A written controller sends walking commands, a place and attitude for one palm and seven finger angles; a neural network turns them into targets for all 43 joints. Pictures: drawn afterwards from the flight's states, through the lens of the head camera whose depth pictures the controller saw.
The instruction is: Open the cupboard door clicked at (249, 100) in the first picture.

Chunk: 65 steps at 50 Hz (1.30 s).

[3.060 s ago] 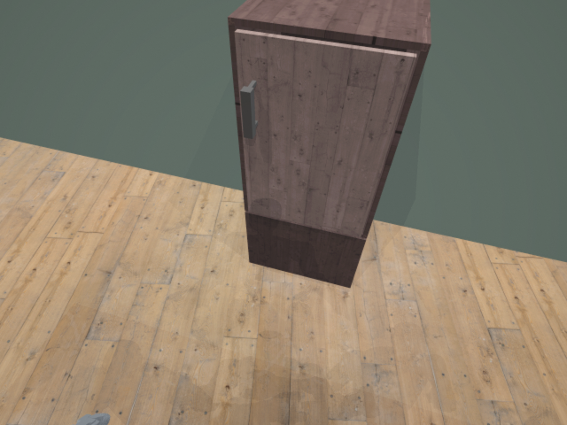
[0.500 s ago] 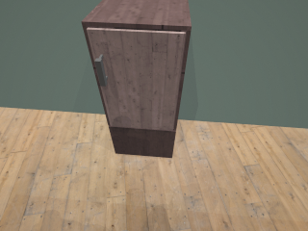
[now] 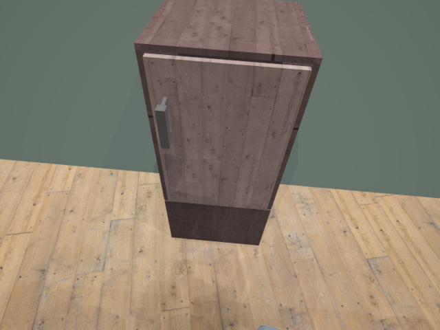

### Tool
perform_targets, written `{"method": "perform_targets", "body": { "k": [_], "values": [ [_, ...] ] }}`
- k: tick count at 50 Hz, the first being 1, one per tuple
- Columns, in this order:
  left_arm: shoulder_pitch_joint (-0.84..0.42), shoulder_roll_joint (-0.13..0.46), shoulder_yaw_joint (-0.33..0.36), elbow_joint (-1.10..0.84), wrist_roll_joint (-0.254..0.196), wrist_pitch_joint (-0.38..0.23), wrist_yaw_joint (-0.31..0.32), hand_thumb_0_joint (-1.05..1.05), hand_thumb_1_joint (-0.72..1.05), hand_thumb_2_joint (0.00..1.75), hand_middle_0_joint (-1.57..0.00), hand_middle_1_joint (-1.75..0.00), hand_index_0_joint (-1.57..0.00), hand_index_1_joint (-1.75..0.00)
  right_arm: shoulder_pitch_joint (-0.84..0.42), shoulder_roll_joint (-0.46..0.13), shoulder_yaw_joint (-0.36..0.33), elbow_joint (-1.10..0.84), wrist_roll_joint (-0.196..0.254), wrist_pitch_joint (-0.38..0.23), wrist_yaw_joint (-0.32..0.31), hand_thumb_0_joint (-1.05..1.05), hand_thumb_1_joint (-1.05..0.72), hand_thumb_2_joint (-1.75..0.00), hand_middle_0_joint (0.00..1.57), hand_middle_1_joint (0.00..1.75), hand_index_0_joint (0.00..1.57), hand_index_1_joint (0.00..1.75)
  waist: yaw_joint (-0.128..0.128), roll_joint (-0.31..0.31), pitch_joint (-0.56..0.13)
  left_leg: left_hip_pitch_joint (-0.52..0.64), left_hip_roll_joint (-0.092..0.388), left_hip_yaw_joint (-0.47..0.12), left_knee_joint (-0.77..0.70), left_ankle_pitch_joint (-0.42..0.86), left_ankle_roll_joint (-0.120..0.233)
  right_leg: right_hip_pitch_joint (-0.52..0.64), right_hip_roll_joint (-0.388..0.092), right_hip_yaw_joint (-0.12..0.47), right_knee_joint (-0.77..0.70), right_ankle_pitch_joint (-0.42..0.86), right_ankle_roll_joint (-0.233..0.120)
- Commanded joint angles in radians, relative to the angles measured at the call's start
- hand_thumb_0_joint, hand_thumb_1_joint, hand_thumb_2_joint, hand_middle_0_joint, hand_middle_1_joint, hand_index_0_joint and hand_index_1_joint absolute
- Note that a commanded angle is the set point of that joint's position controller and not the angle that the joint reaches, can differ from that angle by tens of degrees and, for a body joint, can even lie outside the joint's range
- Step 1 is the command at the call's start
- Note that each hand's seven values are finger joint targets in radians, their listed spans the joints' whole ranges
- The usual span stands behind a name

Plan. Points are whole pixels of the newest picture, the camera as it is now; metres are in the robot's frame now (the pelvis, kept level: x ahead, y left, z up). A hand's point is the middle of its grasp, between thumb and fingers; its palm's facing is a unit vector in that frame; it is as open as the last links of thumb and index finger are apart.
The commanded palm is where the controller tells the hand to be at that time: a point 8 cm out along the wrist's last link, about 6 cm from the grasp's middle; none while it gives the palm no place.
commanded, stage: come to a stop and stand still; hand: left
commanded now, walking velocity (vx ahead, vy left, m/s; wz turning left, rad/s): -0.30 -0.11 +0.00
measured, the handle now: (165, 122) +0.62 +0.19 +0.01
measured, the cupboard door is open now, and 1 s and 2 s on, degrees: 0 0 0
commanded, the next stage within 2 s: look again from close up in 1.32 s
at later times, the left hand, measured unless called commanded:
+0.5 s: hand out of the picture +0.07 +0.21 -0.19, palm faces +0.06 -0.98 -0.16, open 7.3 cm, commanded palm none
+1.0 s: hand out of the picture -0.01 +0.14 -0.17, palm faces +0.03 -0.98 -0.19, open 7.3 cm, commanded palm none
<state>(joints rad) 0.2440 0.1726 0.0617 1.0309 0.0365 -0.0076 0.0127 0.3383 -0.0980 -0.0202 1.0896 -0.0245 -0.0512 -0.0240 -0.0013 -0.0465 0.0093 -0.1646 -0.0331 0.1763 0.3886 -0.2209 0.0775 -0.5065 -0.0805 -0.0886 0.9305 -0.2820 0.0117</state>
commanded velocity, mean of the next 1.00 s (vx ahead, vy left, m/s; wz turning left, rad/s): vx -0.03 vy -0.04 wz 0.00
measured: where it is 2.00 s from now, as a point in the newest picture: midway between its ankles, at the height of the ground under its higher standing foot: outside the picture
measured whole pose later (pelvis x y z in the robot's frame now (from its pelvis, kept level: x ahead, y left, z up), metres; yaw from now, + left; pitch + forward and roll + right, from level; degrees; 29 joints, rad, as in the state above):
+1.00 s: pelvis +0.00 -0.02 +0.00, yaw +0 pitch -1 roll +0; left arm 0.29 0.12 0.01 1.15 0.01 0.00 0.03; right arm 0.32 -0.12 -0.02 1.18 -0.02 0.01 -0.04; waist -0.02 0.02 0.02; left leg -0.17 0.06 0.05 0.42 -0.23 -0.04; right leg -0.12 0.01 -0.06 0.43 -0.29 -0.03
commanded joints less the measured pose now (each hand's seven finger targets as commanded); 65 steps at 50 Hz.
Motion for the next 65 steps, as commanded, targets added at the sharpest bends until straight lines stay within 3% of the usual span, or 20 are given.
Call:
{"method": "perform_targets", "body": {
  "k": [1, 4, 5, 7, 9, 12, 17, 19, 21, 22, 24, 27, 33, 38, 40, 42, 44, 49, 55, 65],
  "values": [
    [0.074, -0.022, -0.021, -0.005, -0.012, 0.006, 0.014, 0.00, 0.90, 0.90, -0.20, -0.30, -0.20, -0.30, 0.043, -0.128, -0.015, -0.014, 0.002, -0.008, -0.021, 0.00, -0.90, -0.90, 0.20, 0.30, 0.20, 0.30, 0.016, 0.106, 0.033, -0.020, 0.303, -0.167, -0.084, 0.552, 0.087, 0.151, -0.005, 0.038, -0.225, 0.022, 0.005],
    [0.087, 0.025, -0.013, -0.002, -0.011, 0.010, 0.024, 0.00, 0.90, 0.90, -0.20, -0.30, -0.20, -0.30, 0.032, -0.122, -0.025, 0.001, 0.011, 0.012, -0.027, 0.00, -0.90, -0.90, 0.20, 0.30, 0.20, 0.30, 0.030, 0.088, 0.061, -0.048, 0.278, -0.158, 0.010, 0.512, 0.025, 0.266, -0.003, 0.034, -0.420, 0.172, 0.004],
    [0.095, 0.058, -0.007, -0.005, -0.008, 0.006, 0.028, 0.00, 0.90, 0.90, -0.20, -0.30, -0.20, -0.30, 0.040, -0.109, -0.028, -0.004, 0.014, 0.018, -0.027, 0.00, -0.90, -0.90, 0.20, 0.30, 0.20, 0.30, 0.028, 0.043, 0.061, -0.075, 0.236, -0.151, 0.064, 0.437, -0.012, 0.307, -0.031, 0.083, -0.465, 0.363, -0.009],
    [0.084, 0.116, 0.003, -0.020, -0.009, 0.004, 0.032, 0.00, 0.90, 0.90, -0.20, -0.30, -0.20, -0.30, 0.080, -0.088, -0.038, -0.010, 0.019, 0.037, -0.019, 0.00, -0.90, -0.90, 0.20, 0.30, 0.20, 0.30, 0.001, -0.015, 0.038, -0.157, 0.134, -0.117, 0.165, 0.172, -0.064, 0.360, -0.178, 0.194, -0.398, 0.789, -0.091],
    [0.094, 0.144, 0.017, -0.025, -0.016, 0.002, 0.037, 0.00, 0.90, 0.90, -0.20, -0.30, -0.20, -0.30, 0.073, -0.073, -0.043, -0.019, 0.022, 0.065, -0.018, 0.00, -0.90, -0.90, 0.20, 0.30, 0.20, 0.30, 0.012, -0.182, -0.085, -0.160, 0.060, -0.081, 0.383, -0.253, -0.098, 0.394, -0.284, 0.286, -0.467, 0.951, -0.224],
    [0.015, 0.136, 0.030, -0.064, -0.005, 0.013, 0.052, 0.00, 0.90, 0.90, -0.20, -0.30, -0.20, -0.30, -0.002, -0.069, -0.050, -0.054, 0.023, 0.082, -0.021, 0.00, -0.90, -0.90, 0.20, 0.30, 0.20, 0.30, 0.019, -0.061, -0.088, -0.237, 0.060, -0.182, 0.652, -0.387, -0.094, 0.365, -0.295, 0.281, -0.514, 0.851, -0.287],
    [-0.071, 0.139, 0.035, -0.102, 0.002, 0.027, 0.044, 0.00, 0.90, 0.90, -0.20, -0.30, -0.20, -0.30, 0.074, -0.052, -0.045, -0.054, 0.017, 0.080, -0.010, 0.00, -0.90, -0.90, 0.20, 0.30, 0.20, 0.30, -0.030, -0.083, -0.116, -0.124, 0.069, -0.140, 0.347, -0.243, -0.100, 0.278, -0.210, 0.197, -0.517, 0.473, -0.197],
    [-0.072, 0.124, 0.032, -0.100, -0.012, 0.037, 0.033, 0.00, 0.90, 0.90, -0.20, -0.30, -0.20, -0.30, 0.135, -0.066, -0.041, -0.037, 0.012, 0.068, -0.009, 0.00, -0.90, -0.90, 0.20, 0.30, 0.20, 0.30, -0.052, -0.049, -0.096, 0.023, 0.066, -0.121, 0.073, -0.033, -0.092, 0.172, -0.138, 0.145, -0.456, 0.187, -0.115],
    [-0.054, 0.028, 0.011, -0.127, -0.025, 0.046, 0.018, 0.00, 0.90, 0.90, -0.20, -0.30, -0.20, -0.30, 0.054, -0.197, -0.053, -0.097, -0.006, 0.048, -0.013, 0.00, -0.90, -0.90, 0.20, 0.30, 0.20, 0.30, -0.026, 0.353, 0.018, -0.097, 0.377, -0.517, -0.189, -0.024, 0.026, 0.005, 0.056, 0.021, -0.217, -0.177, -0.001],
    [-0.079, 0.062, 0.014, -0.125, -0.010, 0.060, 0.021, 0.00, 0.90, 0.90, -0.20, -0.30, -0.20, -0.30, 0.011, -0.221, -0.055, -0.109, -0.011, 0.043, -0.023, 0.00, -0.90, -0.90, 0.20, 0.30, 0.20, 0.30, -0.037, 0.350, 0.064, -0.186, 0.427, -0.583, -0.225, -0.022, 0.065, 0.015, 0.056, 0.107, -0.069, -0.223, 0.002],
    [-0.028, 0.059, 0.022, -0.068, -0.009, 0.052, 0.004, 0.00, 0.90, 0.90, -0.20, -0.30, -0.20, -0.30, -0.070, -0.189, -0.035, -0.109, -0.012, 0.037, -0.035, 0.00, -0.90, -0.90, 0.20, 0.30, 0.20, 0.30, 0.015, 0.179, 0.079, -0.160, 0.336, -0.452, -0.201, -0.056, 0.050, 0.023, 0.056, 0.163, 0.042, -0.097, 0.004],
    [0.028, 0.055, 0.012, -0.014, -0.011, 0.044, -0.008, 0.00, 0.90, 0.90, -0.20, -0.30, -0.20, -0.30, -0.054, -0.174, -0.030, -0.092, -0.001, 0.025, -0.037, 0.00, -0.90, -0.90, 0.20, 0.30, 0.20, 0.30, 0.007, 0.162, 0.061, -0.014, 0.279, -0.325, -0.182, 0.071, 0.029, 0.000, 0.050, 0.135, 0.010, -0.020, 0.026],
    [-0.013, 0.037, -0.008, -0.013, -0.012, 0.048, -0.010, 0.00, 0.90, 0.90, -0.20, -0.30, -0.20, -0.30, 0.050, -0.199, -0.045, -0.037, -0.003, 0.035, -0.040, 0.00, -0.90, -0.90, 0.20, 0.30, 0.20, 0.30, -0.050, 0.170, 0.066, 0.074, 0.317, -0.344, -0.169, 0.134, 0.069, 0.056, 0.034, 0.087, -0.148, -0.117, 0.028],
    [0.054, 0.012, -0.022, 0.026, -0.021, 0.030, -0.003, 0.00, 0.90, 0.90, -0.20, -0.30, -0.20, -0.30, 0.034, -0.201, -0.046, -0.009, 0.000, 0.039, -0.030, 0.00, -0.90, -0.90, 0.20, 0.30, 0.20, 0.30, -0.023, 0.190, 0.012, 0.044, 0.275, -0.321, -0.101, 0.174, 0.049, 0.238, 0.050, 0.043, -0.430, -0.055, 0.009],
    [0.120, 0.034, -0.023, 0.065, -0.021, 0.009, 0.007, 0.00, 0.90, 0.90, -0.20, -0.30, -0.20, -0.30, 0.043, -0.163, -0.038, 0.009, 0.012, 0.033, -0.025, 0.00, -0.90, -0.90, 0.20, 0.30, 0.20, 0.30, 0.001, 0.111, -0.027, -0.024, 0.209, -0.247, -0.007, 0.188, -0.016, 0.408, 0.011, 0.076, -0.619, 0.156, 0.000],
    [0.122, 0.083, -0.029, 0.082, -0.025, -0.005, 0.019, 0.00, 0.90, 0.90, -0.20, -0.30, -0.20, -0.30, 0.024, -0.096, -0.017, 0.009, 0.020, 0.031, -0.014, 0.00, -0.90, -0.90, 0.20, 0.30, 0.20, 0.30, -0.008, 0.017, 0.015, -0.101, 0.127, -0.170, 0.021, 0.014, -0.071, 0.418, -0.119, 0.176, -0.627, 0.248, -0.049],
    [0.119, 0.075, -0.029, 0.096, -0.026, -0.020, 0.021, 0.00, 0.90, 0.90, -0.20, -0.30, -0.20, -0.30, 0.016, -0.090, -0.006, 0.020, 0.009, 0.040, -0.016, 0.00, -0.90, -0.90, 0.20, 0.30, 0.20, 0.30, -0.010, -0.159, 0.024, -0.059, 0.105, -0.136, 0.030, 0.030, -0.088, 0.379, -0.104, 0.182, -0.615, 0.399, -0.079],
    [0.107, 0.040, -0.040, 0.101, -0.032, -0.009, 0.025, 0.00, 0.90, 0.90, -0.20, -0.30, -0.20, -0.30, 0.040, -0.083, 0.001, 0.069, 0.011, 0.046, -0.020, 0.00, -0.90, -0.90, 0.20, 0.30, 0.20, 0.30, -0.011, 0.030, 0.097, -0.012, 0.136, -0.161, -0.018, 0.118, -0.084, 0.308, -0.039, 0.133, -0.629, 0.197, -0.053],
    [0.132, 0.031, -0.038, 0.102, -0.031, -0.010, 0.028, 0.00, 0.90, 0.90, -0.20, -0.30, -0.20, -0.30, 0.040, -0.078, 0.001, 0.071, 0.008, 0.052, -0.022, 0.00, -0.90, -0.90, 0.20, 0.30, 0.20, 0.30, -0.009, 0.021, 0.101, -0.005, 0.131, -0.151, -0.002, 0.094, -0.090, 0.294, -0.037, 0.153, -0.667, 0.135, -0.056],
    [0.163, 0.017, -0.035, 0.103, -0.029, -0.014, 0.031, 0.00, 0.90, 0.90, -0.20, -0.30, -0.20, -0.30, 0.027, -0.077, 0.002, 0.063, 0.010, 0.047, -0.030, 0.00, -0.90, -0.90, 0.20, 0.30, 0.20, 0.30, -0.002, 0.033, 0.076, 0.007, 0.138, -0.151, 0.009, 0.144, -0.093, 0.326, -0.035, 0.133, -0.638, 0.281, -0.048]
  ]
}}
